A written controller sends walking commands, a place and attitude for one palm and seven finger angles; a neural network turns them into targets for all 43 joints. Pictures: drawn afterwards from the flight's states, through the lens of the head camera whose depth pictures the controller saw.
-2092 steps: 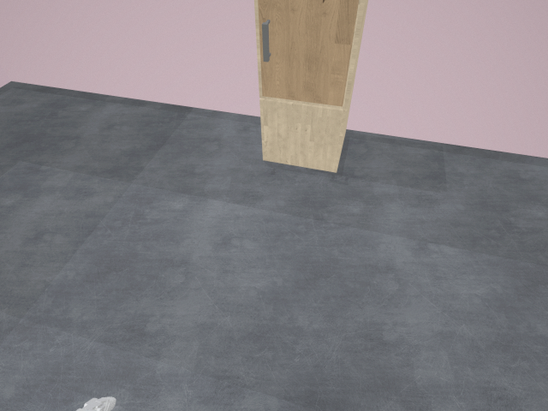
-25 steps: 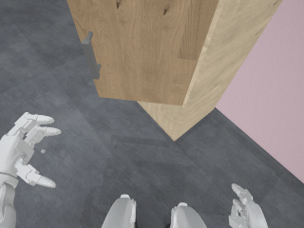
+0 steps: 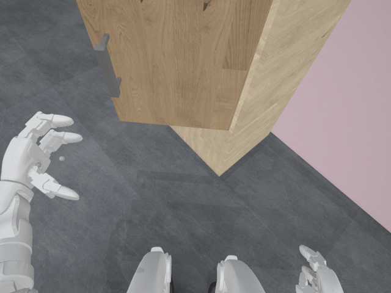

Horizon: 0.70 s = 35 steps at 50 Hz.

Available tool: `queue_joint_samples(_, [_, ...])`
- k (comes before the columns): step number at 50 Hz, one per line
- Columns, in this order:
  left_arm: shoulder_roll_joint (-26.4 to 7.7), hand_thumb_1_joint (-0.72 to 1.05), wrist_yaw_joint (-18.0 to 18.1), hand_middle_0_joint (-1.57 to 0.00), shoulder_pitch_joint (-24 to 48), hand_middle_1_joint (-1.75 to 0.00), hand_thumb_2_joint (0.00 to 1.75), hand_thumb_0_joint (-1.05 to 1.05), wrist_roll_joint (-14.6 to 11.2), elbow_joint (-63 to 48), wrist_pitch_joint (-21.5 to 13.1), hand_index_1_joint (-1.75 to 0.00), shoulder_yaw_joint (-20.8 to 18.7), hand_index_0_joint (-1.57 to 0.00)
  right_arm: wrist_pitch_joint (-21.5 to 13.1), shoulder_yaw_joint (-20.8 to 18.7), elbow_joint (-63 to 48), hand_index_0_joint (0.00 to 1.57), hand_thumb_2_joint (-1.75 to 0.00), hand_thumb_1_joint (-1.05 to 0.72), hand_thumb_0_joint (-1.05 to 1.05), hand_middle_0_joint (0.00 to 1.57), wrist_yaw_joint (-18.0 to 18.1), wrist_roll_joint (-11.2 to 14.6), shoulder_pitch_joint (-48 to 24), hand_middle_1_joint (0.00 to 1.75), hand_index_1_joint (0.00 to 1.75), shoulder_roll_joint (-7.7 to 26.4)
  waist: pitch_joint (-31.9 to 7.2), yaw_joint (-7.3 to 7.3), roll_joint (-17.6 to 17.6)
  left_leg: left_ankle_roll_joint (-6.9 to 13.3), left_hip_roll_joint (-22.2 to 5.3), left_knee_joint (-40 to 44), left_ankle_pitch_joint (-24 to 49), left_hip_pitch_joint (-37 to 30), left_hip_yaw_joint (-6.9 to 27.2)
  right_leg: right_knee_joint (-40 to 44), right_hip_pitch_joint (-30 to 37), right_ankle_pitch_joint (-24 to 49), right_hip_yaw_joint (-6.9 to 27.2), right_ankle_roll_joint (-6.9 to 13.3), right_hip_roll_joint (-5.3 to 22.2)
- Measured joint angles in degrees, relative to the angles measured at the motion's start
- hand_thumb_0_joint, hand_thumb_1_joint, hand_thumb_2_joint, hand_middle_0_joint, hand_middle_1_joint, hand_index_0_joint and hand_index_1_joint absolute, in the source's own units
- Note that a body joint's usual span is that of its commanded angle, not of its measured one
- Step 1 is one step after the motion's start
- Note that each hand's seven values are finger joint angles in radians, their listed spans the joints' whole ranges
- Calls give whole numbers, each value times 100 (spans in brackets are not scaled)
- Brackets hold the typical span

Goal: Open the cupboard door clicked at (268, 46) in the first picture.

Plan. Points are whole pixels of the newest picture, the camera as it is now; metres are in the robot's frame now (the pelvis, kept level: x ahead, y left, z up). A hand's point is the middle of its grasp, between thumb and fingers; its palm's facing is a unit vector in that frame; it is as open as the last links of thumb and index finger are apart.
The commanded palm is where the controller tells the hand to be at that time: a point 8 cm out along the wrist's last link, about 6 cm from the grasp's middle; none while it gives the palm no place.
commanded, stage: move the hooked fingers beside the handle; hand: left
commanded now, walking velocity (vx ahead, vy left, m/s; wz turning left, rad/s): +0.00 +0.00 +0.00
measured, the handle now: (110, 67) +0.61 +0.24 +0.03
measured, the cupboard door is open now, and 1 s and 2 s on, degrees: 45 45 44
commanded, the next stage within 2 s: slide the fingers in behind the handle in 2.00 s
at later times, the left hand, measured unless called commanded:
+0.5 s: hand (71, 120) +0.44 +0.28 +0.04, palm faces -0.02 -1.00 -0.02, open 14.0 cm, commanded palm +0.43 +0.32 +0.04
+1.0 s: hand (81, 90) +0.52 +0.28 +0.04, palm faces -0.03 -1.00 -0.02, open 14.0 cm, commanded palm +0.53 +0.31 +0.03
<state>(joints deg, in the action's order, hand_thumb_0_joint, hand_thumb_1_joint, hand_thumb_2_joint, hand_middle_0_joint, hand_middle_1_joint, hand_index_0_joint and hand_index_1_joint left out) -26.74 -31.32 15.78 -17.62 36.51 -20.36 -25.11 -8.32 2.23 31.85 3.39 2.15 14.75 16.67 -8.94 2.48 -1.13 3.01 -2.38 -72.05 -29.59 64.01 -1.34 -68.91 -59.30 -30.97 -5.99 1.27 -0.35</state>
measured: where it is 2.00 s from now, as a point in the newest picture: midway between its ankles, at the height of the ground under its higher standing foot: outside the picture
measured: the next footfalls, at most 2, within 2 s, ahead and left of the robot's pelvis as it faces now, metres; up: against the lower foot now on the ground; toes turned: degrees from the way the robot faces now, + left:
none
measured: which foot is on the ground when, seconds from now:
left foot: down 0.00-1.00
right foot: down 0.00-1.00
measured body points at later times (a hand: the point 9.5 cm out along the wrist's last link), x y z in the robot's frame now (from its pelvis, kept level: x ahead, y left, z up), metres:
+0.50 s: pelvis +0.00 +0.01 -0.01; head +0.14 +0.04 +0.42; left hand +0.43 +0.33 +0.04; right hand +0.07 -0.27 -0.11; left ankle +0.04 +0.09 -0.63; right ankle +0.02 -0.11 -0.63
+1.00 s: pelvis -0.01 +0.01 -0.03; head +0.18 +0.06 +0.38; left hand +0.52 +0.34 +0.04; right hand +0.01 -0.27 -0.12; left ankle +0.04 +0.09 -0.63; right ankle +0.02 -0.11 -0.63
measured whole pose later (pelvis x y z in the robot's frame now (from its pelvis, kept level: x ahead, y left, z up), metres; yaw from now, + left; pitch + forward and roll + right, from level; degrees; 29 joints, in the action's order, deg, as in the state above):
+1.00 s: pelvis -0.01 +0.01 -0.03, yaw -3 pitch +30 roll -7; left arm -46.3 -29.7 57.9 -4.7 70.8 -20.7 -30.8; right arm 2.2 5.2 34.4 2.3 -0.1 18.6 17.9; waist -7.0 11.4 -1.9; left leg 4.1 -3.6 -79.2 -30.4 79.5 -0.1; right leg -73.6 -73.6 -30.4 -7.0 0.5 -1.5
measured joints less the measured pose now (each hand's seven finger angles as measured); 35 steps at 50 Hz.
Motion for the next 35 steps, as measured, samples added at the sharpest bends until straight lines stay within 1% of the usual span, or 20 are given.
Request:
queue_joint_samples(4, [-93, -50, 75, -30, 304, -120, 30, -1, 92, 322, -97, -120, -88, -30, 94, -17, 52, 21, -90, -90, 1, 20, -32, -14, 99, 30, 30, 8, 13, 64, -8, 8, -13, -4, -5, 42, -26, -2, -55, 9, 28, -8, -12])
queue_joint_samples(15, [-367, -50, -15, -30, 1172, -120, 30, -1, 309, 1316, -333, -120, -281, -30, 372, -37, 265, 21, -90, -90, 0, 20, -72, -47, 295, 30, 30, 51, 36, 191, 4, 34, -39, -62, -25, 225, -59, -45, -248, 17, 65, -31, -34])
queue_joint_samples(20, [-550, -50, -38, -30, 1683, -120, 30, -1, 443, 1813, -417, -120, -366, -30, 487, -25, 320, 21, -90, -90, 0, 20, -81, -73, 305, 30, 30, 64, 49, 260, 7, 42, -51, -146, -42, 376, -45, -109, -387, 10, 52, -34, -43])
queue_joint_samples(28, [-926, -50, -50, -30, 2389, -120, 30, -1, 671, 2494, -424, -120, -518, -30, 712, 33, 308, 21, -90, -90, 0, 20, -116, -104, 285, 30, 30, 65, 58, 398, 4, 57, -93, -296, -74, 634, -33, -218, -634, 8, 45, -43, -79])
queue_joint_samples(35, [-1342, -50, -108, -30, 2875, -120, 30, -1, 804, 2906, -385, -120, -694, -30, 857, 106, 270, 21, -90, -90, 0, 20, -128, -128, 298, 30, 30, 78, 87, 535, -4, 71, -137, -466, -105, 907, 5, -328, -878, 10, 12, -48, -119])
